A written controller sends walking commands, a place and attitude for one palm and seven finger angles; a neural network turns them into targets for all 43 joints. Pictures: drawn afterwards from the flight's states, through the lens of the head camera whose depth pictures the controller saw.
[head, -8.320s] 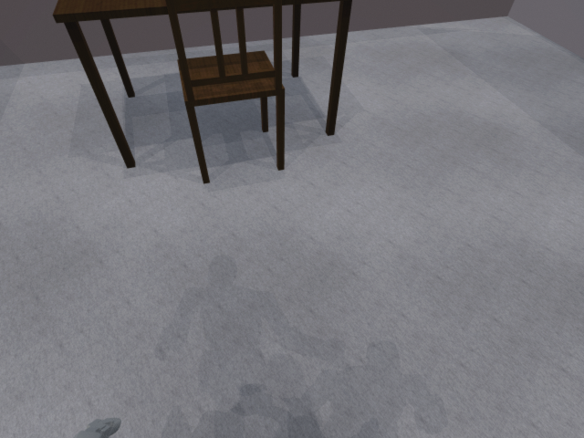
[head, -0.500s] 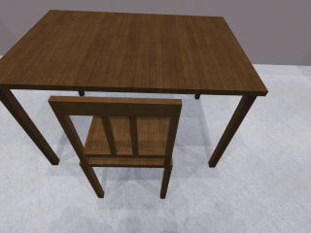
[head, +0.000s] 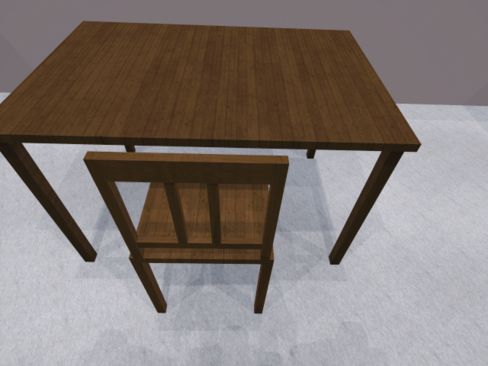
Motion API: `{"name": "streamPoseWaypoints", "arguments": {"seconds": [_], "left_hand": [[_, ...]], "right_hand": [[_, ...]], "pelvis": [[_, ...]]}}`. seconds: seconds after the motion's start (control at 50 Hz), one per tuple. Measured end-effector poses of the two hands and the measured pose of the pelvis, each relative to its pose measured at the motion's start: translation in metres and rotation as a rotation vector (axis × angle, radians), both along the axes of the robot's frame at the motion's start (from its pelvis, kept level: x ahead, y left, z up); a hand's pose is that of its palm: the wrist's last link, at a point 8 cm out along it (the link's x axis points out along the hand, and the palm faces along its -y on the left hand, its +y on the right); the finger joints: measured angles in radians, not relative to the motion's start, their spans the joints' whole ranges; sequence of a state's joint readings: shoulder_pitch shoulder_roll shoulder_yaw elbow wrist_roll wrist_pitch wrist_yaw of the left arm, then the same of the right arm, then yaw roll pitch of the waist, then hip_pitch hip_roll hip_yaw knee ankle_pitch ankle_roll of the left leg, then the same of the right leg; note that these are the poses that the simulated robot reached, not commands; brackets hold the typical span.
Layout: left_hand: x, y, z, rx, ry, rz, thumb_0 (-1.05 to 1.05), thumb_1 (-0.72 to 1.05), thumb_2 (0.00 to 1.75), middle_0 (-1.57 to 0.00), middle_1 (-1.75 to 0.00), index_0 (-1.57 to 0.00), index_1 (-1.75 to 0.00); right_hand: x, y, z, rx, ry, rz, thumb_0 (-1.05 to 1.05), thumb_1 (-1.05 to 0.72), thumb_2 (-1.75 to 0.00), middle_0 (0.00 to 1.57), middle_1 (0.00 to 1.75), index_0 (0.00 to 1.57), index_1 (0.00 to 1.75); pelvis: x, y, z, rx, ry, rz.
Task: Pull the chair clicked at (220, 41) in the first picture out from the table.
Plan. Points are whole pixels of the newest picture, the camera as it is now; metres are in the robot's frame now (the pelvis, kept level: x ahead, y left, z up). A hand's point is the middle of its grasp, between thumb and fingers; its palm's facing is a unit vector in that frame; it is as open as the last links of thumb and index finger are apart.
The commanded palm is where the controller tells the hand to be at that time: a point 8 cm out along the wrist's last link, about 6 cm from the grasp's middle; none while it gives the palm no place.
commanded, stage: look again from close up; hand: left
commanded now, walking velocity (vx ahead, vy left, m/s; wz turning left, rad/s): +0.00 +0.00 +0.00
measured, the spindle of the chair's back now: (177, 213) +0.47 +0.19 -0.11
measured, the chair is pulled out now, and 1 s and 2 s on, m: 0.00 0.00 0.00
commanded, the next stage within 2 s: raise the hand toward the chair's back in 0.02 s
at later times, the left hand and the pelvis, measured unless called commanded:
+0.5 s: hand (169, 348) +0.16 +0.13 -0.05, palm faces +0.00 -1.00 +0.05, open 8.8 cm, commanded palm +0.11 +0.22 -0.07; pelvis -0.07 -0.03 -0.07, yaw +1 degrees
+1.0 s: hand (148, 344) +0.17 +0.17 -0.06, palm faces +0.11 -0.99 -0.01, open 13.2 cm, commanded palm +0.13 +0.22 -0.05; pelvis -0.06 -0.04 -0.09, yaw +2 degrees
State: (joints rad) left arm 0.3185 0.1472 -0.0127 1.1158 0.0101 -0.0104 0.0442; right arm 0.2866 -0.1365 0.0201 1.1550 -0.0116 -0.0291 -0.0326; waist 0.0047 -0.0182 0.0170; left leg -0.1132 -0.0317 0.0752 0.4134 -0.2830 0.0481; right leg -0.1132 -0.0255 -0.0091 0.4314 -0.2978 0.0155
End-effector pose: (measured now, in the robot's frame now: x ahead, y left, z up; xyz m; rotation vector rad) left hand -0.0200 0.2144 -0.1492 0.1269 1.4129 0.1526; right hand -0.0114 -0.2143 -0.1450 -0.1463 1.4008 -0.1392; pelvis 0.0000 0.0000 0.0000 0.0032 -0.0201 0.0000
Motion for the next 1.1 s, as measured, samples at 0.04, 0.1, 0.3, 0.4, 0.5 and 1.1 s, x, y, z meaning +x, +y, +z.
{"name": "streamPoseWaypoints", "arguments": {"seconds": [0.04, 0.1, 0.3, 0.4, 0.5, 1.1], "left_hand": [[-0.001, 0.000, 0.000, -0.001, -0.001, 0.000, 0.00, 0.91, 0.90, -0.20, -0.29, -0.20, -0.30], [-0.004, -0.001, 0.000, -0.005, 0.000, -0.001, 0.00, 0.91, 0.90, -0.20, -0.29, -0.20, -0.30], [0.129, 0.024, 0.110, 0.134, -0.836, 0.034, 0.04, 0.91, 0.87, -0.19, -0.28, -0.20, -0.29], [0.187, -0.011, 0.148, -0.029, -1.329, -0.055, 0.02, 0.80, 0.84, -0.18, -0.27, -0.18, -0.27], [0.161, -0.030, 0.101, -0.163, -1.417, -0.116, 0.01, 0.67, 0.79, -0.17, -0.25, -0.18, -0.26], [0.153, 0.021, 0.108, 0.039, -1.368, -0.079, 0.00, -0.04, 0.49, -0.10, -0.15, -0.11, -0.15]], "right_hand": [[-0.002, 0.001, 0.000, 0.002, 0.000, -0.001, 0.01, -0.91, -0.90, 0.20, 0.30, 0.20, 0.30], [-0.005, 0.002, 0.000, 0.004, 0.002, -0.002, 0.01, -0.91, -0.90, 0.20, 0.30, 0.20, 0.30], [0.048, -0.035, 0.018, -0.077, -0.457, 0.041, 0.02, -0.92, -0.90, 0.20, 0.30, 0.21, 0.30], [0.099, -0.056, 0.033, -0.115, -0.705, 0.114, 0.02, -0.91, -0.90, 0.20, 0.30, 0.20, 0.30], [0.140, -0.070, 0.043, -0.140, -0.853, 0.204, 0.02, -0.90, -0.90, 0.20, 0.30, 0.20, 0.30], [0.101, -0.062, -0.031, -0.104, -0.591, 0.125, 0.02, -0.90, -0.90, 0.20, 0.30, 0.20, 0.30]], "pelvis": [[-0.001, 0.000, 0.000, 0.000, -0.001, 0.000], [-0.003, 0.001, 0.000, 0.000, -0.001, -0.001], [-0.031, -0.003, -0.011, 0.010, 0.045, 0.041], [-0.052, -0.015, -0.036, 0.006, 0.149, 0.031], [-0.067, -0.033, -0.069, 0.009, 0.216, 0.022], [-0.056, -0.032, -0.090, -0.037, 0.313, 0.046]]}}
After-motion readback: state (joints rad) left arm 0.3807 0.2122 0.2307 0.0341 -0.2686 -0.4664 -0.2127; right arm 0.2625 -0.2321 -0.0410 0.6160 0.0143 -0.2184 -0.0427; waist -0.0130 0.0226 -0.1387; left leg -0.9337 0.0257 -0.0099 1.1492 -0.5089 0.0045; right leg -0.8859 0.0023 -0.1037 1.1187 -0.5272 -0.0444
